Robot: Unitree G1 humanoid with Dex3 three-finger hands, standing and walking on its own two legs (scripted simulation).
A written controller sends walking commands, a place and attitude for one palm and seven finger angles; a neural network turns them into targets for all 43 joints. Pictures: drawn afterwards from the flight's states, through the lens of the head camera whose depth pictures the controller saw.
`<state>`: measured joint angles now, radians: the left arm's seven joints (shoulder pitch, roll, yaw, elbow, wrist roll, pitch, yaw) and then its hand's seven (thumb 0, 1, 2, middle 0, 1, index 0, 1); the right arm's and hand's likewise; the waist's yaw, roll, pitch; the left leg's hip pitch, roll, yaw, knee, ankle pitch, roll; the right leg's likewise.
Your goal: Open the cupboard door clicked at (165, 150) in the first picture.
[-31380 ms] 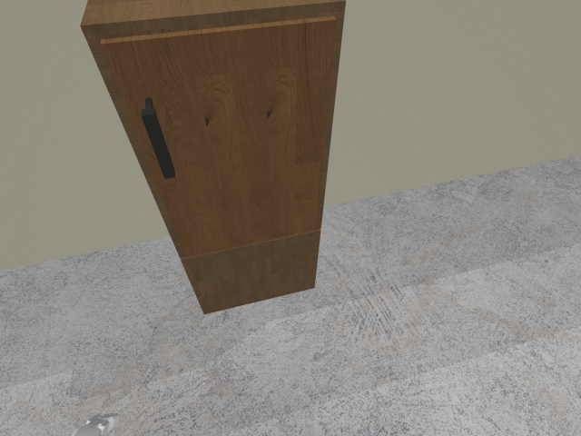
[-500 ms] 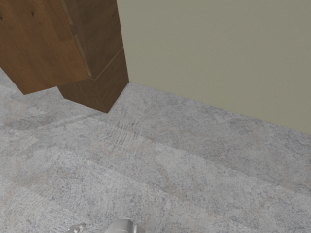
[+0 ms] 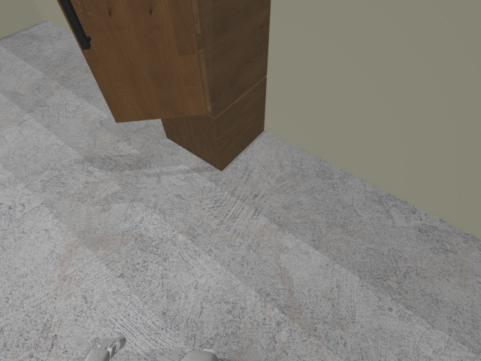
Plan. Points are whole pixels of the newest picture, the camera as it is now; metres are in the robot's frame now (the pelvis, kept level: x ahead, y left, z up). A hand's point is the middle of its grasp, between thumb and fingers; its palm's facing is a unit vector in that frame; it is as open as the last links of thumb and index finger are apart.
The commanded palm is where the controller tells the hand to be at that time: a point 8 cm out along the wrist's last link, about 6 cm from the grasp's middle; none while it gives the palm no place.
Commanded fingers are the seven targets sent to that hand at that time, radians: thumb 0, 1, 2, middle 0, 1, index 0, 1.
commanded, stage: turn to face it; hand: left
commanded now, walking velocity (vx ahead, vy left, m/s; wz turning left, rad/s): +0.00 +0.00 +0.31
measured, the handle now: (77, 21) +0.98 +0.55 +0.07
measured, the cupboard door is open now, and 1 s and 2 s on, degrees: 45 45 45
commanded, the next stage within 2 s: take the last steps up to it in 0.16 s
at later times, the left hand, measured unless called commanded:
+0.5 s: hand out of the picture +0.04 +0.23 -0.16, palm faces +0.21 -0.96 -0.20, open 7.4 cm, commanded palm none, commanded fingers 0.00 0.90 0.90 -0.20 -0.30 -0.20 -0.30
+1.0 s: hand out of the picture +0.04 +0.26 -0.18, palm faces +0.34 -0.93 -0.14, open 7.4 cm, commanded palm none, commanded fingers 0.00 0.90 0.90 -0.20 -0.30 -0.20 -0.30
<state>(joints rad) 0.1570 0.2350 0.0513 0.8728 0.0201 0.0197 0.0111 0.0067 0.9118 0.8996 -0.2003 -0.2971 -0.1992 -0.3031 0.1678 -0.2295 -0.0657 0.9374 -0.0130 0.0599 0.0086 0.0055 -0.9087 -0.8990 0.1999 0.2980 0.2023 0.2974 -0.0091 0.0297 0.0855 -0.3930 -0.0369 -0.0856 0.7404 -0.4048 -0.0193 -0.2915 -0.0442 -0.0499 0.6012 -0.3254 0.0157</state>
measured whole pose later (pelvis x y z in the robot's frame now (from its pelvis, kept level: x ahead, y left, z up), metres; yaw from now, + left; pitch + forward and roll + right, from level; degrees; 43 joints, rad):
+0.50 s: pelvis +0.02 +0.02 +0.01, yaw +10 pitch +0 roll -1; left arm 0.21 0.22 0.05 0.98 0.02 0.04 -0.02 0.01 0.91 0.90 -0.20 -0.30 -0.20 -0.30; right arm 0.20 -0.18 -0.03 0.98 -0.03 -0.01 0.00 0.00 -0.91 -0.90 0.20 0.30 0.20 0.30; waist 0.01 -0.01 0.07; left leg -0.21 -0.01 0.01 0.49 -0.28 0.03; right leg -0.39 -0.08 -0.08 0.90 -0.48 0.03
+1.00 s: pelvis +0.14 +0.11 +0.00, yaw +15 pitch +0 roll +0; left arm 0.38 0.18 0.05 1.11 0.02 -0.01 -0.01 0.01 0.91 0.90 -0.20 -0.30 -0.20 -0.30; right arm 0.18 -0.19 -0.05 0.99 -0.03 -0.05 0.02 0.00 -0.91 -0.90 0.19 0.30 0.20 0.30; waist 0.03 -0.05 0.07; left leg -0.38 0.04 0.12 0.61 -0.22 0.03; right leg -0.22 -0.16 -0.09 0.85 -0.51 0.04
